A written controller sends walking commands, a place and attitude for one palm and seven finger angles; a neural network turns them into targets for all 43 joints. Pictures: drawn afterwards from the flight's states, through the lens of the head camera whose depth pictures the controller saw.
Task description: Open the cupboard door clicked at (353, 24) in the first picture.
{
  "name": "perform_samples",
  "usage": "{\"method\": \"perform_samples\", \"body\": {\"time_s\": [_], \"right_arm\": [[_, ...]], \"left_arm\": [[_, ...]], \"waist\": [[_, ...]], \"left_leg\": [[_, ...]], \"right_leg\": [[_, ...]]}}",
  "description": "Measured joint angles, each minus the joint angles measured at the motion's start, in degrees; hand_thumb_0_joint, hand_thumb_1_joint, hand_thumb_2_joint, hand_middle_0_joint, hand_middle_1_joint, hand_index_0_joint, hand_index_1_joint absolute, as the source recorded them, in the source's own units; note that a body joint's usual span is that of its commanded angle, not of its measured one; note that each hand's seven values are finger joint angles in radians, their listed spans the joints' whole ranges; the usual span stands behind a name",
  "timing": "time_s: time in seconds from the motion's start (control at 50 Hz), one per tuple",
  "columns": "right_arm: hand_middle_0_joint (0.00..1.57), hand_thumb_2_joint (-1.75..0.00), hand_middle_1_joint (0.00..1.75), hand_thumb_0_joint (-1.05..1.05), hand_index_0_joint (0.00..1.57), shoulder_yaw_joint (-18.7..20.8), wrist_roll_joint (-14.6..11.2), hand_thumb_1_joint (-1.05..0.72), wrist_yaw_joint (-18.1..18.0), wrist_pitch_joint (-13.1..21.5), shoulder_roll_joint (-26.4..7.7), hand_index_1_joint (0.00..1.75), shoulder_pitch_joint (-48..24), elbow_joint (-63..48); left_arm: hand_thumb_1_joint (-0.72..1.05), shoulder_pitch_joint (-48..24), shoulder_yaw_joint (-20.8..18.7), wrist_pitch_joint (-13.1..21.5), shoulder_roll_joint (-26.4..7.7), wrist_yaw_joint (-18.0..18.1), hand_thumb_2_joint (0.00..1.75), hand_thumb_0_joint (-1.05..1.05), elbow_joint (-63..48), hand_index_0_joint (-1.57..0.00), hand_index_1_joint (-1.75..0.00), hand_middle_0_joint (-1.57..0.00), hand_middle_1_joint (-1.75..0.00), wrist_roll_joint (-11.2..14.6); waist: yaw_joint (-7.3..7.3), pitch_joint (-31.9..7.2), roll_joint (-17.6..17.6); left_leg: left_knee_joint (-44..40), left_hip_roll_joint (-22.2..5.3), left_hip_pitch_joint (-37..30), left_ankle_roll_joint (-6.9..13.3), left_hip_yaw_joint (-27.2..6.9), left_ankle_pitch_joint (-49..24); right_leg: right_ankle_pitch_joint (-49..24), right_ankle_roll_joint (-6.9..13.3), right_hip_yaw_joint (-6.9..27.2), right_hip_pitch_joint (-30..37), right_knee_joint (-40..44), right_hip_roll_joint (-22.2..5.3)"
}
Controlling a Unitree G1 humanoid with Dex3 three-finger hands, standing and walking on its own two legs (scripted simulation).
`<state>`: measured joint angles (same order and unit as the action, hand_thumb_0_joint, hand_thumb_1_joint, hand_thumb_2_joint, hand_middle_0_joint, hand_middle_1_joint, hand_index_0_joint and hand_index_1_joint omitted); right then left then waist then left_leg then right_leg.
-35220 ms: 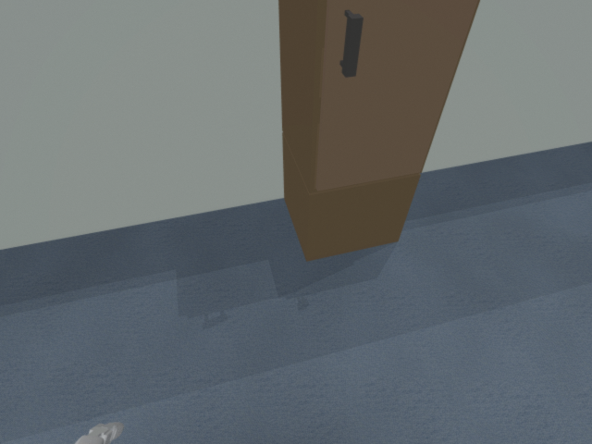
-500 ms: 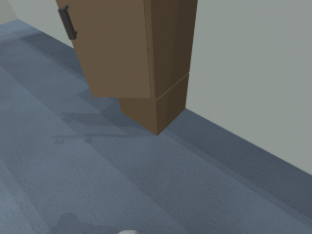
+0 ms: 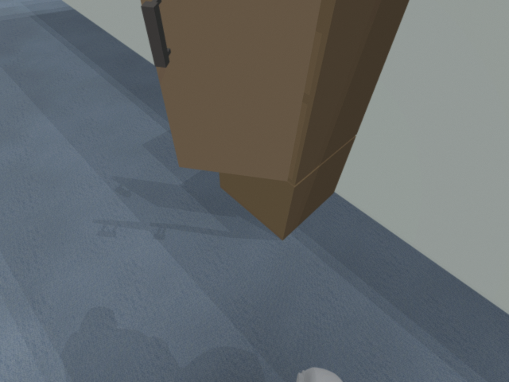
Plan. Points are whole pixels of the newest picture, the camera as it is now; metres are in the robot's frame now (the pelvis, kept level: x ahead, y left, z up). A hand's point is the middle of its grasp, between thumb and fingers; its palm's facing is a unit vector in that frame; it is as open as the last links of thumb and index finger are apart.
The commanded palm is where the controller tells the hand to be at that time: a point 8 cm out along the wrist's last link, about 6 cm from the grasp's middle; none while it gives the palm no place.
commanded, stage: take the last steps up to it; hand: left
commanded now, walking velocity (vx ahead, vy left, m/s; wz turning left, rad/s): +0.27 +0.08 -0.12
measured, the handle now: (159, 32) +0.77 +0.29 +0.14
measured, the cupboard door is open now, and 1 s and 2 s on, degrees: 37 37 37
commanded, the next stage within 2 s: come to a stop and stand still in 0.22 s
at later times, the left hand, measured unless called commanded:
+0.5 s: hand (176, 315) +0.25 +0.17 -0.16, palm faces -0.03 -0.97 -0.25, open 7.1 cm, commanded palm none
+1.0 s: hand (135, 324) +0.23 +0.25 -0.18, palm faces -0.05 -0.98 -0.20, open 7.4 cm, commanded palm none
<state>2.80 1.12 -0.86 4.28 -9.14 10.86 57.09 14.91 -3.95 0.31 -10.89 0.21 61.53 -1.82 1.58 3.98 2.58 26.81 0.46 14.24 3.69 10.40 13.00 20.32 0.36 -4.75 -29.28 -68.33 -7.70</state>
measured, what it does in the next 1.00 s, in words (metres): walks ahead: right foot, then left foot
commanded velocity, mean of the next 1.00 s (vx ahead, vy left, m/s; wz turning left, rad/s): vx -0.06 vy -0.03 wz -0.03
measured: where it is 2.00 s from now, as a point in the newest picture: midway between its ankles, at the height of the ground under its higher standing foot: outside the picture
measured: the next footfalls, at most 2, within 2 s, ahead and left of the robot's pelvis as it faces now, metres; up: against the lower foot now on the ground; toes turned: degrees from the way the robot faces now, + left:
right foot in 0.28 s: +0.22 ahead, -0.10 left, +0.00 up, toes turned -11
left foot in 0.72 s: +0.25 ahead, +0.14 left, +0.00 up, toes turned -3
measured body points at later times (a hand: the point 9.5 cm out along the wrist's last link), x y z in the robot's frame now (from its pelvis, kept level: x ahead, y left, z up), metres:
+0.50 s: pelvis +0.17 -0.01 +0.01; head +0.21 -0.03 +0.45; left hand +0.25 +0.22 -0.14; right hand +0.15 -0.23 -0.16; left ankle +0.16 +0.14 -0.68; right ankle +0.19 -0.09 -0.74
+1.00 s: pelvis +0.18 +0.05 +0.01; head +0.23 +0.09 +0.46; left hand +0.23 +0.30 -0.16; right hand +0.25 -0.19 -0.12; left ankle +0.23 +0.15 -0.74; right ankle +0.09 -0.10 -0.65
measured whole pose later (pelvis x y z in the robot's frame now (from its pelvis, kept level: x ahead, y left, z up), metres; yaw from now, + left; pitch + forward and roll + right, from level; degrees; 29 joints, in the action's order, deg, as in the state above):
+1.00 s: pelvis +0.18 +0.05 +0.01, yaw -6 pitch +2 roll -3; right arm 1.3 1.2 -2.5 -0.2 -8.2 8.3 56.7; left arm 12.4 -4.2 -4.3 -14.0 0.7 58.6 -1.5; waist 0.8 3.7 2.2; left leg 25.3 -3.2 17.2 2.0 4.2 10.3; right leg 25.2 -3.0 1.1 -22.7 -59.7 -1.0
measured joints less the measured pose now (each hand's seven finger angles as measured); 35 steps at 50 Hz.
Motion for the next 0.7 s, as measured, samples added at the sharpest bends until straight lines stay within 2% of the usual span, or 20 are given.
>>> {"method": "perform_samples", "body": {"time_s": [0.06, 0.12, 0.2, 0.26, 0.3, 0.34, 0.38, 0.42, 0.54, 0.64, 0.68, 0.7], "right_arm": [[0.2, -0.9, 0.3, -0.01, 0.2, -0.15, 0.11, -0.94, 0.13, -0.03, -0.6, 0.3, 2.69, 1.24], [0.2, -0.9, 0.3, -0.01, 0.2, -0.34, 0.21, -0.93, 0.39, -0.51, -0.82, 0.3, 5.53, 2.77], [0.19, -0.9, 0.3, 0.0, 0.2, -0.73, 0.46, -0.92, 0.69, -1.18, -0.59, 0.3, 8.83, 4.83], [0.19, -0.9, 0.3, 0.0, 0.2, -1.1, 0.56, -0.91, 0.73, -1.62, -0.25, 0.3, 10.86, 6.27], [0.19, -0.9, 0.3, 0.0, 0.2, -1.33, 0.17, -0.91, 0.83, -1.93, 0.05, 0.3, 12.06, 7.34], [0.19, -0.9, 0.3, 0.01, 0.2, -1.32, -0.34, -0.91, 1.02, -2.71, 0.22, 0.3, 11.42, 8.17], [0.19, -0.9, 0.3, 0.01, 0.2, -1.21, -0.64, -0.91, 0.88, -3.52, 0.2, 0.3, 10.02, 8.35], [0.19, -0.9, 0.3, 0.01, 0.2, -1.13, -0.88, -0.91, 0.46, -4.31, 0.13, 0.3, 7.99, 7.78], [0.19, -0.9, 0.3, 0.01, 0.2, -0.65, -1.22, -0.91, 0.24, -6.05, 0.1, 0.3, 1.77, 4.68], [0.19, -0.9, 0.3, 0.01, 0.2, 0.26, -1.11, -0.92, 0.17, -6.95, -1.42, 0.3, -2.16, 2.95], [0.19, -0.9, 0.3, 0.01, 0.2, 0.39, -1.03, -0.91, 0.19, -6.66, -1.76, 0.3, -3.08, 2.31], [0.19, -0.9, 0.3, 0.01, 0.2, 0.37, -0.94, -0.91, 0.26, -6.3, -2.06, 0.3, -3.12, 1.89]], "left_arm": [[0.91, -3.29, -0.06, 0.09, 0.27, -0.21, 0.89, 0.01, -2.41, -0.2, -0.29, -0.19, -0.3, -0.04], [0.91, -5.98, 0.13, 0.04, 0.79, -0.49, 0.89, 0.01, -4.27, -0.2, -0.29, -0.19, -0.3, 0.0], [0.91, -8.21, 0.55, 0.06, 1.41, -0.58, 0.89, 0.01, -5.74, -0.2, -0.29, -0.19, -0.3, 0.06], [0.91, -8.73, 0.94, 0.43, 1.77, -0.56, 0.89, 0.01, -6.25, -0.2, -0.29, -0.19, -0.3, 0.0], [0.91, -8.55, 1.18, 1.52, 1.97, -0.53, 0.89, 0.01, -6.41, -0.2, -0.29, -0.19, -0.3, -0.12], [0.91, -8.2, 1.45, 2.81, 2.45, -0.34, 0.89, 0.01, -6.2, -0.2, -0.29, -0.19, -0.3, 0.16], [0.91, -7.07, 1.82, 3.19, 2.99, 0.28, 0.89, 0.0, -5.59, -0.2, -0.29, -0.2, -0.3, 0.58], [0.92, -5.78, 1.81, 2.69, 3.52, 1.3, 0.89, 0.0, -4.73, -0.2, -0.29, -0.2, -0.3, 0.99], [0.95, -4.55, 1.28, 0.58, 1.51, 2.15, 0.89, -0.01, -2.75, -0.21, -0.3, -0.2, -0.3, 0.73], [0.93, -3.86, 0.93, -1.13, 0.95, 1.89, 0.89, 0.0, -2.05, -0.21, -0.3, -0.2, -0.3, 0.35], [0.92, -3.49, 0.8, -1.57, 0.46, 1.83, 0.89, 0.0, -2.0, -0.21, -0.3, -0.2, -0.3, 0.4], [0.92, -3.1, 0.81, -1.82, 0.26, 1.8, 0.89, 0.0, -2.1, -0.21, -0.3, -0.2, -0.3, 0.5]], "waist": [[-0.43, -1.02, -0.53], [-1.13, -1.66, -1.23], [-2.31, -1.8, -2.04], [-3.13, -1.47, -2.76], [-3.17, -1.17, -3.48], [-3.22, -0.06, -4.3], [-3.09, 0.63, -4.44], [-2.99, 0.95, -4.39], [-1.99, 1.58, -2.97], [-0.97, 1.84, -2.18], [-0.86, 1.71, -1.6], [-0.85, 1.29, -1.76]], "left_leg": [[-5.13, 1.38, -4.5, 0.43, 0.77, -0.57], [-8.25, 2.42, -8.15, 0.44, 1.12, -0.05], [-9.05, 2.91, -11.81, -0.17, 1.74, 2.61], [-6.4, 2.18, -13.37, -1.22, 2.38, 6.48], [0.06, 0.55, -12.24, -2.09, 2.3, 10.74], [16.29, -0.51, -6.21, -2.89, -1.29, 14.44], [28.96, -0.44, 0.11, -3.75, -4.77, 14.9], [31.78, -1.27, 4.59, -4.68, -6.67, 13.12], [21.42, -2.53, 9.46, -6.55, -9.59, 10.92], [16.91, -1.68, 8.52, -6.94, -9.14, 10.03], [10.94, -1.46, 5.86, -6.75, -8.42, 5.67], [6.9, -1.92, 4.08, -6.36, -8.26, 1.14]], "right_leg": [[-3.96, -0.42, -0.79, -2.99, 5.88, 0.44], [-6.59, -0.49, -0.85, -3.22, 13.71, 0.68], [-7.77, 0.19, -0.69, -0.47, 23.47, 1.35], [-7.73, 1.17, -1.34, 3.66, 29.84, 2.6], [-7.92, 2.63, -1.95, 7.11, 33.45, 4.06], [-5.69, 3.66, -2.65, 8.04, 32.11, 5.07], [-5.58, 3.47, -2.96, 10.32, 34.21, 5.59], [-7.02, 3.22, -2.92, 12.69, 38.17, 6.16], [-8.58, 2.52, -2.06, 15.67, 43.35, 5.72], [-6.9, 0.72, -1.71, 16.26, 41.62, 4.47], [-5.64, -0.27, -1.69, 15.85, 39.61, 4.07], [-4.65, -0.82, -1.83, 15.23, 37.94, 4.25]]}}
